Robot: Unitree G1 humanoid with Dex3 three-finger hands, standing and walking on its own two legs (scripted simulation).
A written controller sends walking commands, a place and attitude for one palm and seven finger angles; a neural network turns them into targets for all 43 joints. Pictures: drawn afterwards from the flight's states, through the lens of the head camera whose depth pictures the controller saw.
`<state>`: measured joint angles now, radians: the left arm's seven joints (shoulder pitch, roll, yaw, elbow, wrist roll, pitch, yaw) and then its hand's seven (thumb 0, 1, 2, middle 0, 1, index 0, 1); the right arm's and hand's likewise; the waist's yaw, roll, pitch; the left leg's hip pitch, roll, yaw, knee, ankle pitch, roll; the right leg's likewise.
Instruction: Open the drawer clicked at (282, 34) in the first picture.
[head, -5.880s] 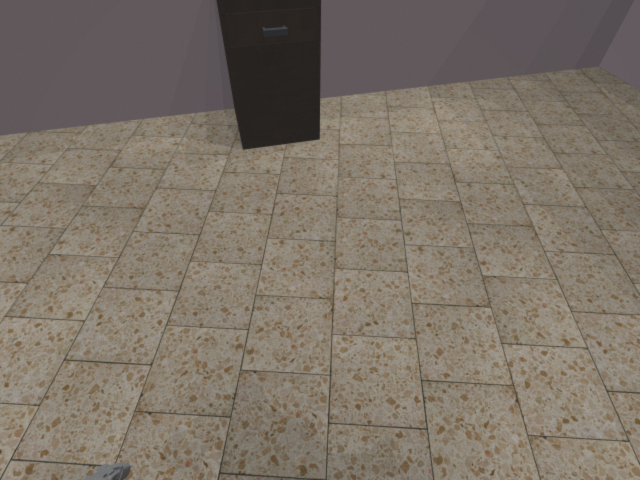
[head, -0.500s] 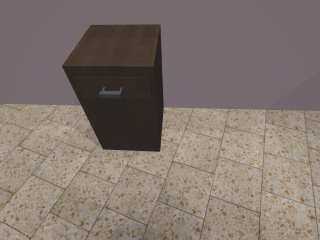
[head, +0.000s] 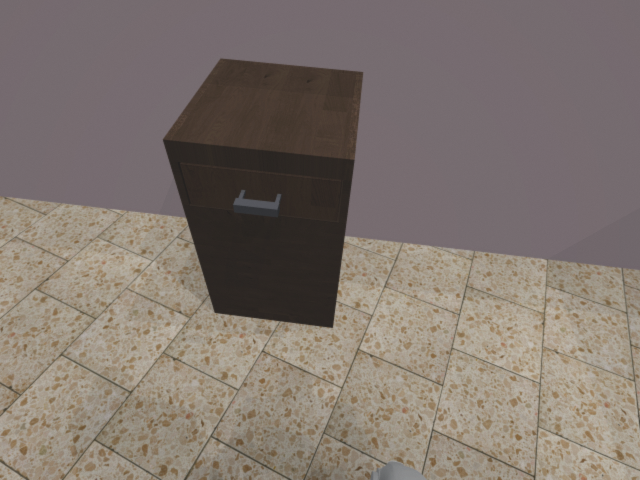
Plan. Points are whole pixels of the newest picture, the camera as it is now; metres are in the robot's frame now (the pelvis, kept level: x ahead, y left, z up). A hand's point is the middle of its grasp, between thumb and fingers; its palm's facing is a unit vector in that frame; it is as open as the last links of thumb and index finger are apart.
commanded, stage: take the last steps up to it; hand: left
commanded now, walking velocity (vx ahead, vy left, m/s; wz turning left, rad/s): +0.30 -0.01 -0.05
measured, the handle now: (258, 201) +0.74 +0.20 -0.16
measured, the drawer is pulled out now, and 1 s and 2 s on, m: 0.00 0.00 0.00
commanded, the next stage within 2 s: come to a stop and stand still in 0.48 s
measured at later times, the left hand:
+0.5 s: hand (234, 444) +0.20 +0.14 -0.17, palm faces +0.03 -0.98 -0.21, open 7.2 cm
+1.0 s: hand (221, 417) +0.24 +0.17 -0.18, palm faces +0.01 -0.97 -0.23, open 7.4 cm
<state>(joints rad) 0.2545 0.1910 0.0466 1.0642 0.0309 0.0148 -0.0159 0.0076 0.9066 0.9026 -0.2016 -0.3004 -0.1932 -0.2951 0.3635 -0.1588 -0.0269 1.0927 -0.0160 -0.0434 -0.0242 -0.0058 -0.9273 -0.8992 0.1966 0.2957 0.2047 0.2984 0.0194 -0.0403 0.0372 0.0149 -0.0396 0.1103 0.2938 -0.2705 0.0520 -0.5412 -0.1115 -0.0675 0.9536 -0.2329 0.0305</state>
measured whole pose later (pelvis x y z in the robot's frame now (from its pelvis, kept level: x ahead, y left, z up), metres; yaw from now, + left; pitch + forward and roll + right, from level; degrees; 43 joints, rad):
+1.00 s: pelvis +0.21 -0.02 +0.00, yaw -3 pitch +0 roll -1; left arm 0.21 0.21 0.07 1.03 0.02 0.07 0.02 0.00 0.91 0.90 -0.20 -0.30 -0.19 -0.30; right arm 0.12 -0.16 -0.04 1.03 -0.02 0.02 -0.05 -0.01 -0.92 -0.90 0.20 0.30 0.21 0.30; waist 0.02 -0.02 0.10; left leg -0.26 0.07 0.13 0.45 -0.18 0.01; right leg -0.40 -0.04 -0.01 0.95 -0.45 0.03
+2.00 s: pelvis +0.21 -0.05 +0.00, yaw -1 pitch +0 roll +0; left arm 0.27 0.17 0.00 1.08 0.02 -0.01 0.02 0.01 0.91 0.90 -0.21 -0.30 -0.20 -0.30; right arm 0.27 -0.18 0.00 1.05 -0.02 -0.01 -0.03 0.00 -0.92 -0.90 0.20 0.30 0.20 0.30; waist 0.00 -0.01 0.04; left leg -0.17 0.02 0.05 0.47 -0.29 0.00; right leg -0.20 -0.05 -0.06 0.48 -0.28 0.02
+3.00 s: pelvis +0.19 +0.01 -0.01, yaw -2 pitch -1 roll -1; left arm 0.35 0.13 0.04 1.08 0.04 0.03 0.02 0.01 0.91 0.90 -0.20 -0.30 -0.20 -0.30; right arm 0.41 -0.15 -0.02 1.07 -0.03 0.01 -0.03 0.00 -0.91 -0.90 0.19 0.30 0.20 0.30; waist -0.01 0.00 0.00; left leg -0.20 -0.03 0.10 0.49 -0.28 0.09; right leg -0.36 -0.07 -0.08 0.84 -0.43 -0.02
